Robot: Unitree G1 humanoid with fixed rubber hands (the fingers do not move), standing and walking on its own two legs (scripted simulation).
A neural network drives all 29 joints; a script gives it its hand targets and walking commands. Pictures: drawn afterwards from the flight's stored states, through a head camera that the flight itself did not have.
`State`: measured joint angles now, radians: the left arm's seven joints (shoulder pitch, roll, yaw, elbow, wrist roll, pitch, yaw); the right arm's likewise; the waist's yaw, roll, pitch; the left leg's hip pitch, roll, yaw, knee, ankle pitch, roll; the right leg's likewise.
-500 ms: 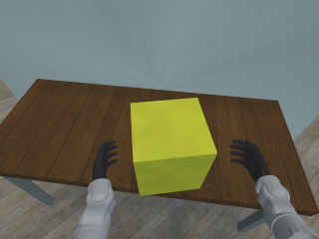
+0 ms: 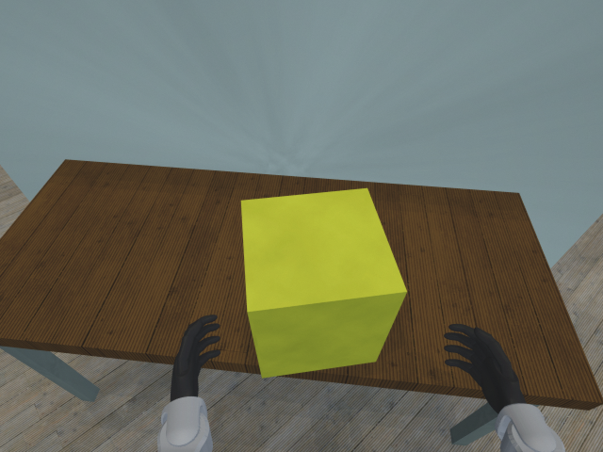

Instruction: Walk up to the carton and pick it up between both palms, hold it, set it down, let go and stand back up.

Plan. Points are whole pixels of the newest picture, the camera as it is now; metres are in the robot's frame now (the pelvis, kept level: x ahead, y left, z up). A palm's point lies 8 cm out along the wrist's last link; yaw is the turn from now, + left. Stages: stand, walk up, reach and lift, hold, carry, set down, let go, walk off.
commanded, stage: set down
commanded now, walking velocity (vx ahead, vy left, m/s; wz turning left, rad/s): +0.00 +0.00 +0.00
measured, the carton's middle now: (312, 286) +0.40 +0.01 -0.07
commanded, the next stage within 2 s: let go in 1.32 s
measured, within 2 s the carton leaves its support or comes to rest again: neither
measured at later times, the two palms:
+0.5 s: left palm (175, 402) +0.20 +0.19 -0.05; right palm (485, 409) +0.21 -0.23 -0.06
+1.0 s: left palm (144, 419) +0.18 +0.23 -0.06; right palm (472, 426) +0.19 -0.21 -0.06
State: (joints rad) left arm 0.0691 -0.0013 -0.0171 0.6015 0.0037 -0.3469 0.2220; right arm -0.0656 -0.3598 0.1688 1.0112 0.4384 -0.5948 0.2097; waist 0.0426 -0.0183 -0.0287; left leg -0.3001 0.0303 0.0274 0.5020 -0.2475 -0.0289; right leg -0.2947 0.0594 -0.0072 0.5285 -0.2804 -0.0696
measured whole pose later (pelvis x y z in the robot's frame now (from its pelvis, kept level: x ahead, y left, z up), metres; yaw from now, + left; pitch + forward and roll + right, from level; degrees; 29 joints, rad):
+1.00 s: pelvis +0.02 +0.01 +0.01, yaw +0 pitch -2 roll +0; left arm 0.22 0.15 0.01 0.58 0.00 -0.11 0.08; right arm 0.14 -0.22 0.06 0.85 0.13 -0.38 0.08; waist 0.03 -0.03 0.03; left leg -0.09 0.01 0.03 0.35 -0.22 -0.01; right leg -0.07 0.05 0.01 0.36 -0.24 -0.05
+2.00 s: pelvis +0.01 +0.03 +0.01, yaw +0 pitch -2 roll -1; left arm 0.22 0.22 -0.01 0.68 0.01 0.00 0.01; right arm 0.20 -0.21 -0.01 0.77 0.00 -0.06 -0.02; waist 0.00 -0.01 0.01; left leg -0.16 0.02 0.04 0.46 -0.24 0.01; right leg -0.13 0.04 0.00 0.42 -0.26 -0.03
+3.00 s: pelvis -0.06 +0.05 +0.00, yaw +1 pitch -3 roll +0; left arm 0.42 0.23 -0.01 0.94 0.02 0.00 0.02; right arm 0.41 -0.23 -0.01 0.85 -0.01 0.00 -0.02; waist 0.00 -0.01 0.02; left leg -0.28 -0.03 0.04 0.49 -0.19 0.04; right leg -0.25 -0.01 0.01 0.49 -0.20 0.02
